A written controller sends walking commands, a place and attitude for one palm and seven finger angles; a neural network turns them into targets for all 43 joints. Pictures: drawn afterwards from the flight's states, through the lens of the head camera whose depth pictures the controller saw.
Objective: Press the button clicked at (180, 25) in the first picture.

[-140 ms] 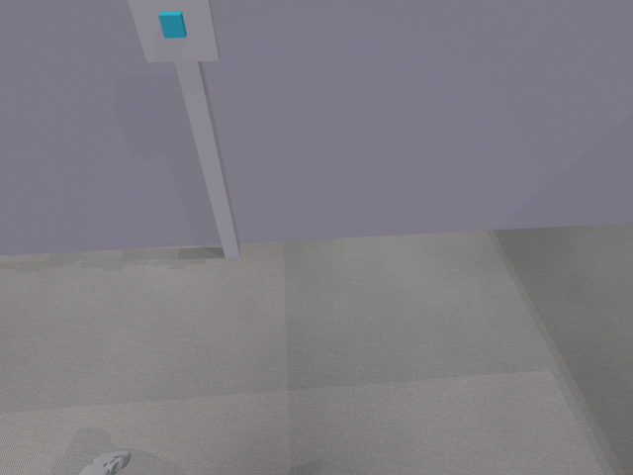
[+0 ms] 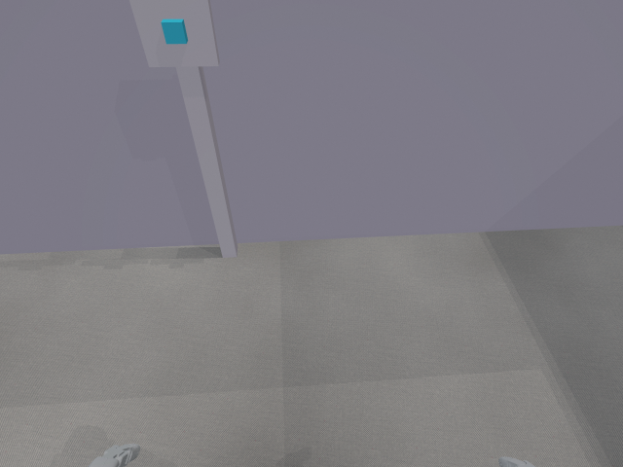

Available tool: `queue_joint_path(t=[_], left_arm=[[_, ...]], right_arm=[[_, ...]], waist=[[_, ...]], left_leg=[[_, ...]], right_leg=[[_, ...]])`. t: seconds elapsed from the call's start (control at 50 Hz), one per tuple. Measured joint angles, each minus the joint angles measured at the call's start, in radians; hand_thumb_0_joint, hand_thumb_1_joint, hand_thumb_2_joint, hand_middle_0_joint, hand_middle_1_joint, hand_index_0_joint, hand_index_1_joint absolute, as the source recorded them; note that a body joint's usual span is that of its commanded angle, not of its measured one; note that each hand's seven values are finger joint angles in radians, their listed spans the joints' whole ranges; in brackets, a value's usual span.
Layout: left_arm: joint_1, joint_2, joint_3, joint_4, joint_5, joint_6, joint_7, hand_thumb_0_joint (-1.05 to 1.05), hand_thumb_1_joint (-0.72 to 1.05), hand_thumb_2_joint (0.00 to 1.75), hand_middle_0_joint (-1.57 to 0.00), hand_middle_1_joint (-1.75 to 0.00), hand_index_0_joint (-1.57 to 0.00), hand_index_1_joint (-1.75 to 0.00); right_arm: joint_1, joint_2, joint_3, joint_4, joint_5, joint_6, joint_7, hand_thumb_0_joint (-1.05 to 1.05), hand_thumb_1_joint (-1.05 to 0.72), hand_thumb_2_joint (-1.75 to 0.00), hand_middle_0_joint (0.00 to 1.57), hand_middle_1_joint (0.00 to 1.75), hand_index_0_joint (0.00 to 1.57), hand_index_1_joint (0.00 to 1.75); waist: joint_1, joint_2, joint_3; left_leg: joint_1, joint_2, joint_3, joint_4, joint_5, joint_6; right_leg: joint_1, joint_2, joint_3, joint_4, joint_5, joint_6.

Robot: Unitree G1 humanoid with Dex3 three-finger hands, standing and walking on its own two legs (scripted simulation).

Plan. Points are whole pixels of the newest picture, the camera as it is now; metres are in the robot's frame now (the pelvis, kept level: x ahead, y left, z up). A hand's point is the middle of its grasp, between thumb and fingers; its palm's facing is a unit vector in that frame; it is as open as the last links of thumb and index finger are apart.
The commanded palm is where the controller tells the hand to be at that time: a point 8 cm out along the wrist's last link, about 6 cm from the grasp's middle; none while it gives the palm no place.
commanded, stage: stand and wait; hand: left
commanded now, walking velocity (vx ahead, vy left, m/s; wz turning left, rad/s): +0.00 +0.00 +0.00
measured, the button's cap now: (175, 31) +1.01 +0.40 +0.14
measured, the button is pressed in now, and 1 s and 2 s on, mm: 0 0 0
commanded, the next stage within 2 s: look at it before walking up in 0.68 s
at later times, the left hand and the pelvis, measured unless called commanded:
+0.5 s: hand out of the picture +0.05 +0.24 -0.15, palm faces -0.02 -0.94 -0.33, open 7.4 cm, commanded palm none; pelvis -0.01 -0.01 +0.01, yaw +0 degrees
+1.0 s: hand out of the picture +0.06 +0.24 -0.15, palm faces -0.02 -0.94 -0.33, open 7.4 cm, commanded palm none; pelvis -0.02 -0.01 +0.01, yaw +0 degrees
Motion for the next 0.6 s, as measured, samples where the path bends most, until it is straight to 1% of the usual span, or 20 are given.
queue_joint_path(t=[0.14,0.32,0.6], left_arm=[[0.004,-0.011,-0.001,0.028,0.001,-0.001,-0.002,0.00,0.90,0.90,-0.20,-0.30,-0.20,-0.30],[0.027,-0.005,0.005,0.071,0.001,-0.001,-0.002,0.00,0.90,0.90,-0.20,-0.30,-0.20,-0.30],[0.020,0.005,0.009,0.108,0.000,-0.005,-0.002,0.00,0.90,0.90,-0.20,-0.30,-0.20,-0.30]], right_arm=[[-0.010,0.007,0.002,0.030,0.001,-0.001,0.001,0.00,-0.90,-0.90,0.21,0.30,0.21,0.30],[0.012,-0.001,-0.003,0.080,0.004,0.003,0.000,0.00,-0.90,-0.90,0.21,0.30,0.21,0.30],[0.030,-0.008,-0.004,0.132,0.008,0.001,0.001,0.01,-0.91,-0.90,0.20,0.30,0.21,0.30]], waist=[[0.004,-0.005,0.011],[0.003,-0.004,0.029],[-0.001,-0.002,0.027]], left_leg=[[0.009,0.004,-0.002,-0.032,0.025,-0.004],[0.015,0.009,-0.004,-0.058,0.046,-0.009],[0.029,0.013,-0.005,-0.091,0.072,-0.012]], right_leg=[[0.008,0.003,-0.002,-0.031,0.024,-0.003],[0.017,0.009,-0.005,-0.061,0.047,-0.007],[0.030,0.012,-0.006,-0.093,0.073,-0.010]])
